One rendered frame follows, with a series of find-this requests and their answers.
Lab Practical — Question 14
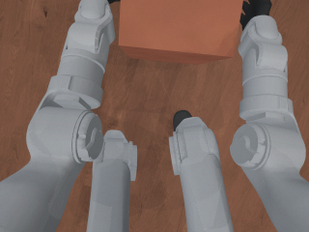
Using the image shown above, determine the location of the carton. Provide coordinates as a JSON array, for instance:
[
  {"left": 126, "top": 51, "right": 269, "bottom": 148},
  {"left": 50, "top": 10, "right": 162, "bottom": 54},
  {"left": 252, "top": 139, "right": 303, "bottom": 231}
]
[{"left": 118, "top": 0, "right": 243, "bottom": 65}]

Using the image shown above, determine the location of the robot left thigh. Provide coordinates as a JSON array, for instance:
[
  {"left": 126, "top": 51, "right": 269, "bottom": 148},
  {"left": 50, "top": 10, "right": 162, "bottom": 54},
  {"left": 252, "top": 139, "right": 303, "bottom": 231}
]
[{"left": 86, "top": 137, "right": 137, "bottom": 232}]

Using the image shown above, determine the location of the robot right hand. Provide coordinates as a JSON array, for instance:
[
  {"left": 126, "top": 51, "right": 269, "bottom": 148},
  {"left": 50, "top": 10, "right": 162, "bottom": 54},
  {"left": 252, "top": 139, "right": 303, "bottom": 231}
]
[{"left": 239, "top": 0, "right": 272, "bottom": 31}]

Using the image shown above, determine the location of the left robot forearm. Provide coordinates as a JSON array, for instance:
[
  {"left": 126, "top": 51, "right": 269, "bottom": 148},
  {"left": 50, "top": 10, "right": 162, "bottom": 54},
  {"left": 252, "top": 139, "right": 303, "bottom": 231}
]
[{"left": 26, "top": 0, "right": 116, "bottom": 148}]

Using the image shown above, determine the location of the left robot upper arm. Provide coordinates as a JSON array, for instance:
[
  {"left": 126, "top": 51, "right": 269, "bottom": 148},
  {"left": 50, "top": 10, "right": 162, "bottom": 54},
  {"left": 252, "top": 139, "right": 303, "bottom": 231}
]
[{"left": 0, "top": 106, "right": 104, "bottom": 232}]

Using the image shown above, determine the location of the left robot shin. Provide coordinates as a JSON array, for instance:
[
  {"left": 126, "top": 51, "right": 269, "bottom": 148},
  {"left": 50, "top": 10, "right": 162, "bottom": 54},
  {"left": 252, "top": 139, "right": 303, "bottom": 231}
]
[{"left": 92, "top": 130, "right": 128, "bottom": 176}]

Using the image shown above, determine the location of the right robot forearm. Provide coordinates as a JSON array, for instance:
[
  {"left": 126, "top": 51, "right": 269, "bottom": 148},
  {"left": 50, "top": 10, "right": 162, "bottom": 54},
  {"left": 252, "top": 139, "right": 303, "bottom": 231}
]
[{"left": 238, "top": 14, "right": 302, "bottom": 138}]

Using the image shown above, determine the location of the right robot upper arm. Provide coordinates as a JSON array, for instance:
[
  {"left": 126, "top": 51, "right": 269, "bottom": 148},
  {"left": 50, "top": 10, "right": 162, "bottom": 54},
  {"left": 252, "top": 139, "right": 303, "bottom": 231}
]
[{"left": 230, "top": 121, "right": 309, "bottom": 232}]

